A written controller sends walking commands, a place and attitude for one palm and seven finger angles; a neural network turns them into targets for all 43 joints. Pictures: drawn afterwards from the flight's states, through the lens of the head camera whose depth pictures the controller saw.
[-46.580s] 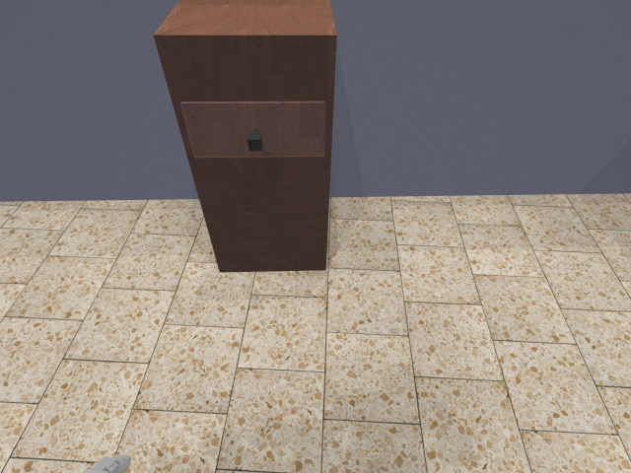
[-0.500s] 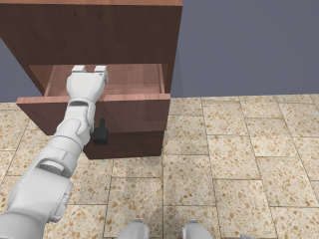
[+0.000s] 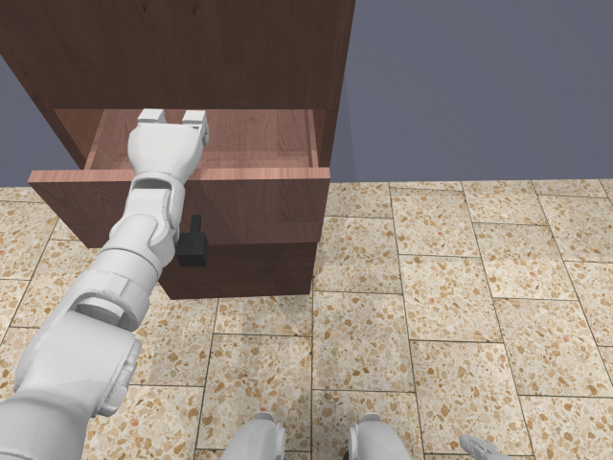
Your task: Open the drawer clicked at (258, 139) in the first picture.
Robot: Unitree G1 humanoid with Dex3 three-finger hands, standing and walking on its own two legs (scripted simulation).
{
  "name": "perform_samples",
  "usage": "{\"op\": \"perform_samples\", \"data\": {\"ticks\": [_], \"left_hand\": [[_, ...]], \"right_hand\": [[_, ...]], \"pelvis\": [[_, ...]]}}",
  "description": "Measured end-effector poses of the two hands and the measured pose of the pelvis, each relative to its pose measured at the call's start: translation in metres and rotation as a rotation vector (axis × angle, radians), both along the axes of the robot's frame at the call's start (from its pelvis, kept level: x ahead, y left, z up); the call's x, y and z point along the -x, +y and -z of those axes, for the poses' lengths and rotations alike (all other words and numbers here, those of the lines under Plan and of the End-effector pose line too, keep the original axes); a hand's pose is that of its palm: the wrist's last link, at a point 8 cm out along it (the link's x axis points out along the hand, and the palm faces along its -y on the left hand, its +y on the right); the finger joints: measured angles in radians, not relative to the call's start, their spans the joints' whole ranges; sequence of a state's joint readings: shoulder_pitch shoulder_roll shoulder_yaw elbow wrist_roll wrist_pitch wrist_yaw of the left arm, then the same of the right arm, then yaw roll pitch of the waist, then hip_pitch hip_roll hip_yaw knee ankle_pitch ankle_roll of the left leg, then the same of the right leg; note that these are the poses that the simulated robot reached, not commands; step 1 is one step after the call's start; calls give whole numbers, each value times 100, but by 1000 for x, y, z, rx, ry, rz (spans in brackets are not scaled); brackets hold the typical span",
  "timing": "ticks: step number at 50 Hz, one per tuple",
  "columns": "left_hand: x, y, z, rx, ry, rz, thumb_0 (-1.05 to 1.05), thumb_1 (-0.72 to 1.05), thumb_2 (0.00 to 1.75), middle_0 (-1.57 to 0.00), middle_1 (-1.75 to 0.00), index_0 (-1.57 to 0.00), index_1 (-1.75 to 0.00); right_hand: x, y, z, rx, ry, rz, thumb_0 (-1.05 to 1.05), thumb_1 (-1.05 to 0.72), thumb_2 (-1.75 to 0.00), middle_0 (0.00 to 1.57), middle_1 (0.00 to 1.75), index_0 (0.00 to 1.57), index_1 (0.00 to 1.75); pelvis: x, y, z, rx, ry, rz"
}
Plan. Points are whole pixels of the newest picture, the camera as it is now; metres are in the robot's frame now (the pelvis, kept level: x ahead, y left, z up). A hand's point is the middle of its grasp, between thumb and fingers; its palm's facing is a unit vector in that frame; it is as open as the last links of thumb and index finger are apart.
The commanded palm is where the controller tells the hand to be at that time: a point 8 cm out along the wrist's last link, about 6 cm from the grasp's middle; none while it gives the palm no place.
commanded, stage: lower the fingers behind the handle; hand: left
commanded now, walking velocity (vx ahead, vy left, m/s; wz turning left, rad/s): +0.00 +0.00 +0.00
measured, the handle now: (194, 238) +0.42 +0.18 -0.02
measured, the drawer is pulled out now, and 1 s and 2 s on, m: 0.13 0.13 0.13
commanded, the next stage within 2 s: lift the fingers back up to retry in 1.08 s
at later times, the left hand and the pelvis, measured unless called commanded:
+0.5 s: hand (177, 174) +0.48 +0.21 +0.05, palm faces +0.02 +0.07 -1.00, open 14.5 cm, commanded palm +0.44 +0.15 -0.07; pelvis -0.02 +0.00 -0.01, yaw +1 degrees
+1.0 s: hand (178, 175) +0.48 +0.21 +0.05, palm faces +0.02 +0.06 -1.00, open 14.5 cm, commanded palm +0.44 +0.16 -0.08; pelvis -0.02 +0.00 -0.02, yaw +2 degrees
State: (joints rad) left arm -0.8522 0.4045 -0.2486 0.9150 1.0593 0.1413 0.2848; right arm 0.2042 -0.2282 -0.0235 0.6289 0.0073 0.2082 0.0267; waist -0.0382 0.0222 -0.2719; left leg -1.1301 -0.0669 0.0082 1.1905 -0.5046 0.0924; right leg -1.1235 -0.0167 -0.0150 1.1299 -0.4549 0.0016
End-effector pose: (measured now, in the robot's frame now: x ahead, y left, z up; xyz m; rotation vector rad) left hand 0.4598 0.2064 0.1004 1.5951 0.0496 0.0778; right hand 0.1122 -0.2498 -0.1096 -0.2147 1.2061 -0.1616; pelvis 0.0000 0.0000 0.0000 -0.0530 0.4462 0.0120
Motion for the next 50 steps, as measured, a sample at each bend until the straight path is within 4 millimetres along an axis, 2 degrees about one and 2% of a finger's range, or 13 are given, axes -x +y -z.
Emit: {"op": "perform_samples", "data": {"ticks": [31,50], "left_hand": [[0,-5,0,-46,-4,-15,-14,-61,28,-32,-120,-32,-120],[0,-5,0,-37,-5,-7,-15,-61,27,-32,-120,-32,-120]], "right_hand": [[12,-3,22,5,25,-12,0,-90,-90,20,29,20,30],[4,-3,21,21,9,-22,0,-90,-90,20,29,20,30]], "pelvis": [[17,-5,16,-13,18,-18],[18,-5,17,-16,19,-20]]}}
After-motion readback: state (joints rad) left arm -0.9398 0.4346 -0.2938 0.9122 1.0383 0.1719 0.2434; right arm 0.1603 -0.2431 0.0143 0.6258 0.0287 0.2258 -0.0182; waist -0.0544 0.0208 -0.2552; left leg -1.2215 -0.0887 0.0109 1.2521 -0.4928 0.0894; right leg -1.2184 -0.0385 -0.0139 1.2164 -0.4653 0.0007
